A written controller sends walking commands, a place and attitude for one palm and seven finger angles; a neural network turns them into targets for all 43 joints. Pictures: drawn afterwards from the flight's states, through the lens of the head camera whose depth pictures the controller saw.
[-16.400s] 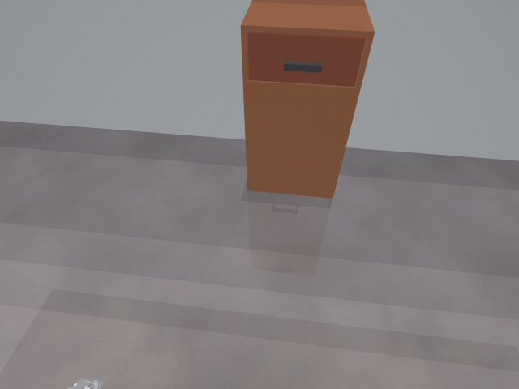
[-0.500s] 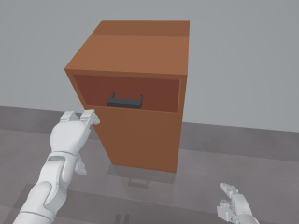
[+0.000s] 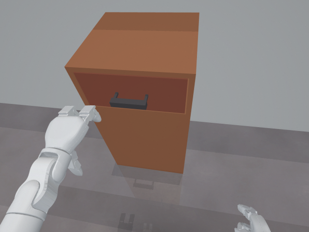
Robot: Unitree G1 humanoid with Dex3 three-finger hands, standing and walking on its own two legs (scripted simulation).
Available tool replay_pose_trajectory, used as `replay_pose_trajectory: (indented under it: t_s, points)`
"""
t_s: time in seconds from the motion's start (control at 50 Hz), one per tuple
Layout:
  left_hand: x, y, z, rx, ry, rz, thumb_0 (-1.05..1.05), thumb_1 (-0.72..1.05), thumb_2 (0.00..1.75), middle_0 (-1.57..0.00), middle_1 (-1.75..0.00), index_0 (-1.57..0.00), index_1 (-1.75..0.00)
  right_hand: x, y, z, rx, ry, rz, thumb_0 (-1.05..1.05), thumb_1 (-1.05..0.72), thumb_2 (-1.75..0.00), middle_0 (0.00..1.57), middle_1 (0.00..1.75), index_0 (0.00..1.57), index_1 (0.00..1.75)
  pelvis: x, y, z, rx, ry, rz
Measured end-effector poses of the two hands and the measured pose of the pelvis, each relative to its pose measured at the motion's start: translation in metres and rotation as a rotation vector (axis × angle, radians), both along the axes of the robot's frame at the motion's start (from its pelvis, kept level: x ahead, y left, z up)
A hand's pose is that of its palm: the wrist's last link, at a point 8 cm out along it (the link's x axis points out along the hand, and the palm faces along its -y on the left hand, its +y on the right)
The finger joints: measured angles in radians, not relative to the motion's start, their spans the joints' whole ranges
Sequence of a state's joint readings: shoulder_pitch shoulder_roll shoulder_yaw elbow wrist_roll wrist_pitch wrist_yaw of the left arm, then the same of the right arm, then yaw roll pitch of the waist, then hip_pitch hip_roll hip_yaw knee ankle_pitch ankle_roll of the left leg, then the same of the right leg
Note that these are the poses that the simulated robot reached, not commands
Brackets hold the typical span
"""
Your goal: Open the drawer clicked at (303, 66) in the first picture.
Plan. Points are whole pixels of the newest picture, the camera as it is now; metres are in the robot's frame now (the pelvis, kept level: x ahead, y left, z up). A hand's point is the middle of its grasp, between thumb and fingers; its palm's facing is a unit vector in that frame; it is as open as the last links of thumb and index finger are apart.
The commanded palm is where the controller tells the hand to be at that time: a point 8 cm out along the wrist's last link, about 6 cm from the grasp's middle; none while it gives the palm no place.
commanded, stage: raise the hand with hooked fingers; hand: left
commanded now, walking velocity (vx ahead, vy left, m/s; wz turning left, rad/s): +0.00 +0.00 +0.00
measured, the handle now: (129, 99) +0.55 +0.18 -0.04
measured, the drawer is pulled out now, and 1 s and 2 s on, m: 0.00 0.00 0.00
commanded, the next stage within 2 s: move the hooked fingers above the handle in 0.04 s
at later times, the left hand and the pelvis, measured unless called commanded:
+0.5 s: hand (94, 128) +0.35 +0.21 +0.07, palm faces +0.01 -0.07 -1.00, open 13.8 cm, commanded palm +0.33 +0.23 +0.12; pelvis -0.01 -0.01 +0.00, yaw +0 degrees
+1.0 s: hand (108, 114) +0.41 +0.20 +0.05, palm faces -0.02 -0.03 -1.00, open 13.8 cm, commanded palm +0.39 +0.21 +0.10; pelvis -0.01 +0.00 -0.01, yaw -1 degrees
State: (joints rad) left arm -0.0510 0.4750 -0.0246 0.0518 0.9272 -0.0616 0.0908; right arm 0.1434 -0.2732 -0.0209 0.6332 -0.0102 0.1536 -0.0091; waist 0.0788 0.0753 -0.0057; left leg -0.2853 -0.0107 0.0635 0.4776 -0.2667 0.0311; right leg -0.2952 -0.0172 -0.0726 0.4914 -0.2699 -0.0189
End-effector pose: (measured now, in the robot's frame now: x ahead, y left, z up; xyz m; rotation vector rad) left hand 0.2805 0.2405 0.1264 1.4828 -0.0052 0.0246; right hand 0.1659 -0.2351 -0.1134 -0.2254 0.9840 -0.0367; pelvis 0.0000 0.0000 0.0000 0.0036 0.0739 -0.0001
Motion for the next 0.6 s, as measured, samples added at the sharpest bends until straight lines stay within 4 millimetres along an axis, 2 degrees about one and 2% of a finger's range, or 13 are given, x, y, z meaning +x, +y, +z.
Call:
replay_pose_trajectory:
  t_s: [0.2, 0.34, 0.5, 0.6]
  points:
    - [-0.001, -0.001, 0.005, 0.008, -0.022, 0.038, 0.00, -0.49, 0.30, -0.32, -1.21, -0.32, -1.20, -0.001, 0.003, 0.001, 0.027, -0.032, -0.017, 0.01, -0.91, -0.90, 0.20, 0.30, 0.20, 0.30, -0.006, -0.002, 0.000, 0.002, -0.011, -0.001]
    - [0.015, -0.011, -0.006, 0.017, 0.028, 0.004, 0.00, -0.49, 0.30, -0.31, -1.21, -0.32, -1.20, -0.003, 0.006, 0.003, 0.022, -0.051, -0.010, 0.01, -0.91, -0.90, 0.20, 0.30, 0.20, 0.30, -0.013, -0.005, -0.001, 0.003, -0.010, 0.007]
    - [0.045, -0.022, -0.005, 0.023, 0.005, -0.042, 0.00, -0.49, 0.30, -0.32, -1.21, -0.32, -1.20, -0.027, -0.004, -0.003, 0.008, -0.013, -0.065, 0.01, -0.91, -0.90, 0.20, 0.30, 0.20, 0.30, -0.015, -0.005, -0.003, 0.003, 0.014, -0.002]
    - [0.058, -0.021, -0.009, 0.029, 0.016, -0.018, 0.00, -0.49, 0.30, -0.31, -1.21, -0.31, -1.20, -0.049, -0.014, -0.009, -0.004, 0.042, -0.109, 0.01, -0.91, -0.90, 0.20, 0.30, 0.20, 0.30, -0.013, -0.004, -0.004, 0.004, 0.030, -0.012]
